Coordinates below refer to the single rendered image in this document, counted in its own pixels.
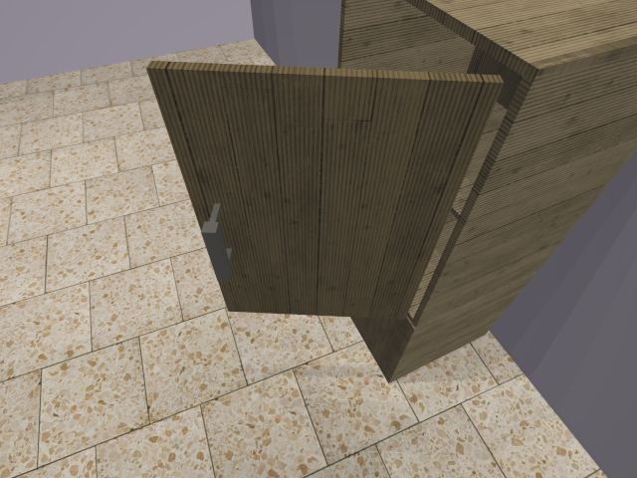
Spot cupboard door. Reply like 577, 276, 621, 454
146, 61, 504, 320

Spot handle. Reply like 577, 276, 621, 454
201, 203, 233, 282

